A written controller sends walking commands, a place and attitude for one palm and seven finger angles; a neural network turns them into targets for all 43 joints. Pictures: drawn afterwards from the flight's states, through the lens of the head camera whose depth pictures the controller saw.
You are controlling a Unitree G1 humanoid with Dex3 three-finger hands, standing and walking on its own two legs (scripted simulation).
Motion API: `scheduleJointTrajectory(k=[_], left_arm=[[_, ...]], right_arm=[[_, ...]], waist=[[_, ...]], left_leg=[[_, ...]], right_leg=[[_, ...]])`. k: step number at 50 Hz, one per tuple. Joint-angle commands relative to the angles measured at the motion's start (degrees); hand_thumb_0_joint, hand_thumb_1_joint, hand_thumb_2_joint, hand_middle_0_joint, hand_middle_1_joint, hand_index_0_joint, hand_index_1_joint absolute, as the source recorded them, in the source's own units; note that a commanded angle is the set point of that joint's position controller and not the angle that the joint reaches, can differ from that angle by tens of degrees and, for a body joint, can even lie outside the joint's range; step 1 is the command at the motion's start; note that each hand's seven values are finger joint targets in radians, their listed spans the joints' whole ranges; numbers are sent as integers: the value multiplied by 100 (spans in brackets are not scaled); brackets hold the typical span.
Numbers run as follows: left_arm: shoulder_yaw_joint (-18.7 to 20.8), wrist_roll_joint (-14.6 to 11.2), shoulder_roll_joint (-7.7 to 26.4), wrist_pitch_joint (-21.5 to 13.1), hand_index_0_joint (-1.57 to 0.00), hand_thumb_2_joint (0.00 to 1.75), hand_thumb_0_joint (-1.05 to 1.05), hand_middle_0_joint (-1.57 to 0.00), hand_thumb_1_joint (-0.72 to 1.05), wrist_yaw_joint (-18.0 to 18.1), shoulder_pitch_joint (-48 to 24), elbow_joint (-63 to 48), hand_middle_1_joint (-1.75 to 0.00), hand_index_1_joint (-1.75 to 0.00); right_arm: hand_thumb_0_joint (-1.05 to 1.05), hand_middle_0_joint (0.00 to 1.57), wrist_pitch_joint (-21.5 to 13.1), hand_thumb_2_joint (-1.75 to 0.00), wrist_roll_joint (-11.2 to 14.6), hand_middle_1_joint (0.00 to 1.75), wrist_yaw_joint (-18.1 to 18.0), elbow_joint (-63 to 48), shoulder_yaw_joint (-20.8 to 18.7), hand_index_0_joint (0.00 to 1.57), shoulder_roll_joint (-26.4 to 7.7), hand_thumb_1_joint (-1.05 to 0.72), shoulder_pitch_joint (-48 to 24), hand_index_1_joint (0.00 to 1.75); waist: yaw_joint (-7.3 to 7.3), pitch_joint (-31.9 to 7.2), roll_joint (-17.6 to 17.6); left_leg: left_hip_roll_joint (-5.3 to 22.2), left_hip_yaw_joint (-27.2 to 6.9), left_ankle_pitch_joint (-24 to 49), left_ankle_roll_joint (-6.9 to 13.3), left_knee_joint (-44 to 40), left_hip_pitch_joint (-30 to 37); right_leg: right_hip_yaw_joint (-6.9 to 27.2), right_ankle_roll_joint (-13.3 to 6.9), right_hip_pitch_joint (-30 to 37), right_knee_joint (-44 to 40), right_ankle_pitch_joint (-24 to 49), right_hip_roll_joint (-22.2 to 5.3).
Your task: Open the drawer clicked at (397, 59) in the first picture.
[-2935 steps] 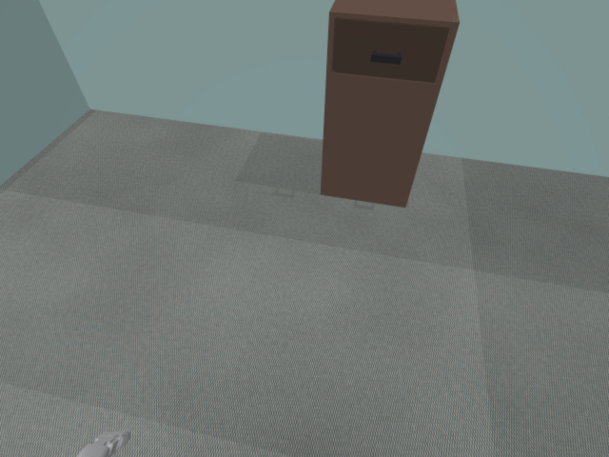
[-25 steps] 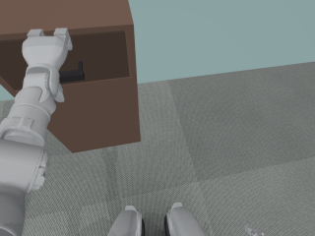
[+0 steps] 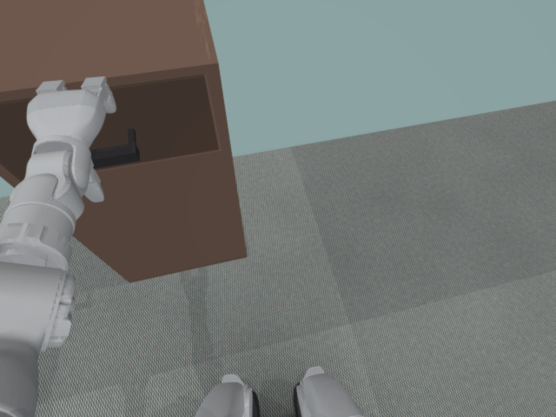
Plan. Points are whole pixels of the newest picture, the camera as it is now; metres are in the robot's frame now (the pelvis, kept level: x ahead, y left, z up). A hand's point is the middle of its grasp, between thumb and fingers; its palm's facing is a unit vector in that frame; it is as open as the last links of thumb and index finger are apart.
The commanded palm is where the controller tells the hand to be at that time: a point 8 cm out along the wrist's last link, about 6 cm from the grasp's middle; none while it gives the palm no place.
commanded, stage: lift the fingers back up to retry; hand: left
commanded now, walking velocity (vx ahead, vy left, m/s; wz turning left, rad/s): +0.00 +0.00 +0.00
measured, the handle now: (106, 147) +0.56 +0.25 +0.00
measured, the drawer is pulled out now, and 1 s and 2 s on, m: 0.00 0.00 0.00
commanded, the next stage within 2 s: re-aim the fingers above the handle in 0.14 s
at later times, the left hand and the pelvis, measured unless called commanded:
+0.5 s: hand (88, 140) +0.51 +0.24 +0.07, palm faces -0.01 +0.01 -1.00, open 13.6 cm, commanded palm +0.51 +0.27 +0.09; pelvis +0.02 -0.01 +0.01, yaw +1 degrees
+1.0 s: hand (88, 140) +0.51 +0.24 +0.07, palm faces -0.01 +0.01 -1.00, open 13.6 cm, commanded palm +0.51 +0.28 +0.09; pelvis +0.03 -0.02 +0.01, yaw +1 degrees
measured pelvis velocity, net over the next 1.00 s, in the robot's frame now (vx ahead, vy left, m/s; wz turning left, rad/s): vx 0.03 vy -0.02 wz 0.01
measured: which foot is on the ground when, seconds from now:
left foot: down 0.00-1.00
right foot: down 0.00-1.00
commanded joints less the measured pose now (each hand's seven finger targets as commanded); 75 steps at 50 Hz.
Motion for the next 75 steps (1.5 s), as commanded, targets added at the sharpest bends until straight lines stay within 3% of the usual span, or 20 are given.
scheduleJointTrajectory(k=[1,12,14,24,33,39,46,49,50,53,56,57,59,61,64,68,70,71,74,75], left_arm=[[765,-145,2251,314,-30,30,0,-30,-50,83,-2139,-313,-120,-120],[859,-107,2226,351,-30,30,0,-30,-50,252,-1997,-222,-120,-120],[982,-70,2367,346,-30,30,0,-30,-50,264,-1968,-272,-120,-120],[848,40,1975,351,-30,30,0,-30,-50,260,-1943,-336,-120,-120],[1055,53,2223,299,-30,30,0,-30,-50,245,-1705,-378,-120,-120],[1014,43,2205,274,-30,30,0,-30,-50,230,-1686,-328,-120,-120],[984,52,2222,257,-30,30,0,-30,-50,230,-1725,-266,-120,-120],[1102,55,2396,261,-30,30,0,-30,-50,235,-1678,-283,-120,-120],[1057,50,2325,249,-30,30,0,-30,-50,232,-1825,-353,-120,-120],[964,47,2228,263,-30,30,0,-30,-50,226,-1757,-195,-120,-120],[1087,68,2402,227,-30,30,0,-30,-50,240,-1814,-332,-120,-120],[1102,71,2415,248,-30,30,0,-30,-50,240,-1729,-282,-120,-120],[998,69,2246,239,-30,30,0,-30,-50,232,-1779,-277,-120,-120],[1157,31,2260,221,-30,30,0,-30,-50,209,-1312,-206,-120,-120],[1073,-3,2019,179,-30,30,0,-30,-50,173,-1025,-352,-120,-120],[1151,66,2057,-8,-30,30,0,-30,-50,164,-1127,-727,-120,-120],[1115,132,1945,-311,-30,30,0,-30,-50,154,-1521,-1304,-120,-120],[1125,157,1911,-471,-30,30,0,-30,-50,167,-1512,-1519,-120,-120],[983,174,1422,-886,-30,30,0,-30,-50,279,-1531,-2184,-120,-120],[754,126,1076,-966,-30,30,0,-30,-50,324,-1701,-2426,-120,-120]], right_arm=[[0,20,-173,-90,-62,30,-29,-333,-358,20,-905,-90,546,30],[0,20,-133,-90,-99,30,79,-191,-420,20,-917,-90,556,30],[0,20,-111,-90,-110,30,89,-182,-431,20,-928,-90,535,30],[0,20,-75,-90,-166,30,158,-167,-519,20,-879,-90,528,30],[0,20,-33,-90,-184,30,178,-142,-532,20,-876,-90,455,30],[0,20,-28,-90,-154,30,178,-147,-536,20,-876,-90,437,30],[0,20,-46,-90,-154,30,168,-111,-541,20,-885,-90,490,30],[0,20,-32,-90,-159,30,165,-121,-529,20,-901,-90,460,30],[0,20,-31,-90,-160,30,162,-121,-534,20,-886,-90,468,30],[0,20,-59,-90,-150,30,166,-118,-522,20,-903,-90,457,30],[0,20,-54,-90,-171,30,153,-127,-531,20,-896,-90,494,30],[0,20,-45,-90,-167,30,153,-127,-522,20,-900,-90,467,30],[0,20,-61,-90,-158,30,163,-138,-527,20,-888,-90,476,30],[0,20,-47,-90,-179,30,191,-142,-542,20,-885,-90,448,30],[0,20,-43,-90,-165,30,220,-219,-569,20,-849,-90,383,30],[0,20,-72,-90,-181,30,237,-226,-627,20,-855,-90,427,30],[0,20,-131,-90,-220,30,225,-192,-719,20,-825,-90,527,30],[0,20,-153,-90,-241,30,234,-168,-752,20,-817,-90,610,30],[0,20,-224,-90,-311,30,275,-48,-902,20,-770,-90,685,30],[0,20,-241,-90,-345,30,304,-10,-928,20,-752,-90,687,30]], waist=[[-8,-1822,-445],[39,-1757,-475],[119,-1870,-456],[64,-1925,-363],[170,-1920,-396],[125,-1747,-510],[95,-1830,-486],[175,-1887,-471],[108,-1909,-455],[83,-1655,-434],[137,-2025,-388],[164,-1950,-412],[128,-1817,-395],[287,-1944,-484],[368,-1916,-470],[354,-2069,-408],[235,-2442,-150],[264,-2639,38],[201,-3062,469],[98,-3109,617]], left_leg=[[107,-45,-956,-5,-1014,627],[82,43,-438,-3,-1035,711],[78,32,-328,-11,-1036,736],[70,61,20,-12,-1032,999],[36,118,56,-9,-1006,841],[23,131,-122,-6,-1019,692],[22,142,-134,3,-1014,716],[5,135,-143,2,-1006,663],[14,131,-106,3,-1006,728],[21,118,-267,-1,-1021,692],[15,137,-92,11,-986,753],[16,133,-128,4,-994,718],[19,116,-174,-5,-1013,718],[18,132,-76,-2,-1037,776],[27,152,-91,-15,-1114,832],[66,114,117,9,-1081,985],[113,61,483,30,-979,1367],[122,22,703,21,-968,1586],[203,-164,1521,-71,-831,2639],[229,-221,1834,-111,-776,2976]], right_leg=[[13,-42,1525,-1158,-971,-175],[70,-39,1828,-1289,-503,-187],[63,-46,1912,-1251,-418,-191],[45,-36,1943,-1276,-22,-172],[160,-20,2227,-1322,165,-201],[197,-4,2243,-1386,-7,-211],[211,3,2252,-1382,-4,-215],[220,-6,2302,-1360,-34,-214],[209,-13,2278,-1365,17,-210],[176,-9,2052,-1394,-218,-203],[216,-3,2290,-1326,20,-213],[200,-11,2250,-1327,-19,-213],[162,-17,2130,-1336,-97,-202],[157,-30,2298,-1316,3,-197],[151,-42,2338,-1362,-15,-198],[157,-49,2368,-1310,214,-169],[141,-71,2271,-1220,544,-137],[114,-87,2239,-1160,692,-119],[-68,-155,1599,-1002,919,-30],[-129,-172,1354,-974,983,-4]])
